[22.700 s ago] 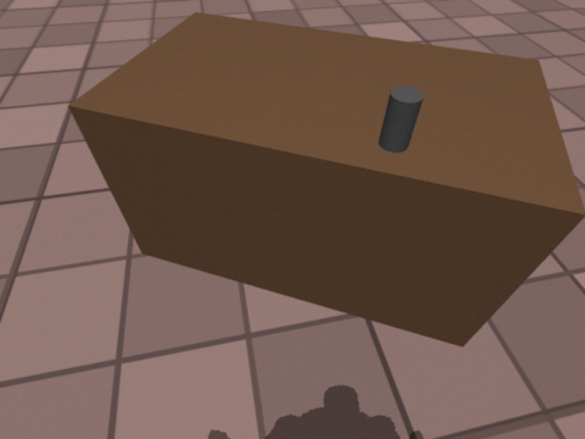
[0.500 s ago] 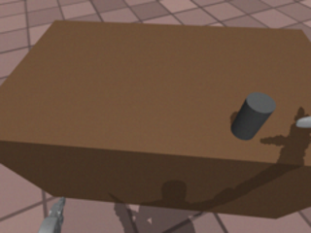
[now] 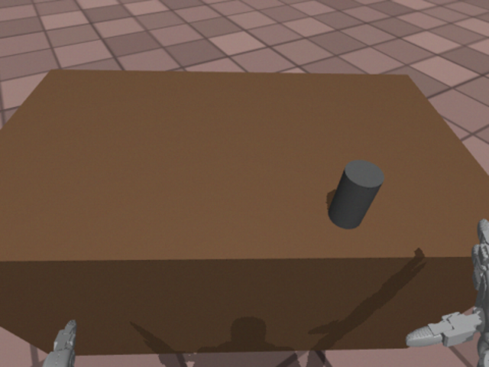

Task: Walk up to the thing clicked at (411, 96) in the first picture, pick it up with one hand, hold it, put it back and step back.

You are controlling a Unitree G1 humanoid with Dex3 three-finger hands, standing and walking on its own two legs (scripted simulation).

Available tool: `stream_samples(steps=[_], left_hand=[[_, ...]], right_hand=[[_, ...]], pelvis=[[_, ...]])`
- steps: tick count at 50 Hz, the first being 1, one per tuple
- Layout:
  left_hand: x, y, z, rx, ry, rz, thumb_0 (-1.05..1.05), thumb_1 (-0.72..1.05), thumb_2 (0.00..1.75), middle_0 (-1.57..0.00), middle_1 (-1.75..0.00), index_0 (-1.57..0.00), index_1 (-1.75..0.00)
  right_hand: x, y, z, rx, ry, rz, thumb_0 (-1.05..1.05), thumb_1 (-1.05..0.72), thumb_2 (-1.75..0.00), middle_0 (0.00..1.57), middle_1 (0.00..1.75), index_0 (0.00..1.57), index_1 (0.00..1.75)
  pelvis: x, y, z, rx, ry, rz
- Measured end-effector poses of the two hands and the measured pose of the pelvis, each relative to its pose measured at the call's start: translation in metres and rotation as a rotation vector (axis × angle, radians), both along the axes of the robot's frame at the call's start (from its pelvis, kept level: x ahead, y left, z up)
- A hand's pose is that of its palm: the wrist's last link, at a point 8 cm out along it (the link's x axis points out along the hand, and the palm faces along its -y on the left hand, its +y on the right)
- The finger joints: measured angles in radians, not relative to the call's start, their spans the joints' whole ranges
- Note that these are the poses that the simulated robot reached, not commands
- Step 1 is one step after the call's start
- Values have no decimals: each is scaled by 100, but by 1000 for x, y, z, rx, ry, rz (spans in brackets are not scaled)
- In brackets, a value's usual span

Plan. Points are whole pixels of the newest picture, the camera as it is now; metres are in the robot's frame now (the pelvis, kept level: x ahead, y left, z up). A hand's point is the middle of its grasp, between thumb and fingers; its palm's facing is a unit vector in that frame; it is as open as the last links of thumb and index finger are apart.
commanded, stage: sink last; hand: right
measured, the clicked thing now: (353, 196) +0.45 -0.24 +0.00
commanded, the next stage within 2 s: home in 0.46 s
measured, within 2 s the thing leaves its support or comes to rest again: neither
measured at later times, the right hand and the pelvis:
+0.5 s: hand (459, 330) +0.16 -0.27 +0.08, palm faces +0.40 +0.81 -0.42, open 17.5 cm; pelvis -0.02 +0.02 +0.01, yaw -1 degrees
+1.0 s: hand (368, 358) +0.16 -0.20 -0.05, palm faces +0.17 +0.96 -0.24, open 17.4 cm; pelvis +0.00 +0.01 +0.01, yaw -1 degrees
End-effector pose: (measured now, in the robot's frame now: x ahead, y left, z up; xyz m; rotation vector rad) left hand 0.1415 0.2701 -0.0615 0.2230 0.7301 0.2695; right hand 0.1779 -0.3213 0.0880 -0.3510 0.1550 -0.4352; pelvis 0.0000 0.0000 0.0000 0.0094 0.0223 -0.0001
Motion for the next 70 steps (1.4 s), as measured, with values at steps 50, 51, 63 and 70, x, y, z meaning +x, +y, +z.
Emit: stream_samples(steps=[50,51,63,70], left_hand=[[14,-36,-10,-83,28,-106,0,46,66,-17,-23,-17,-22],[13,-35,-11,-78,36,-104,0,52,69,-17,-24,-17,-23],[4,-27,-20,-46,128,-98,1,86,88,-20,-30,-20,-29],[-7,-23,-28,-58,187,-69,1,89,90,-21,-30,-21,-29]], right_hand=[[-43,79,-113,251,375,106,-1,52,-7,7,6,6,6],[-43,84,-121,268,405,114,-1,52,-6,6,6,6,6],[-25,107,-162,319,557,127,-2,53,-5,7,5,6,5],[-16,104,-159,293,561,121,-1,53,-5,6,5,6,5]], pelvis=[[-2,10,9,-17,-37,-13],[-2,10,9,-16,-35,-12],[1,11,7,-10,-15,0],[7,10,7,-12,-9,6]])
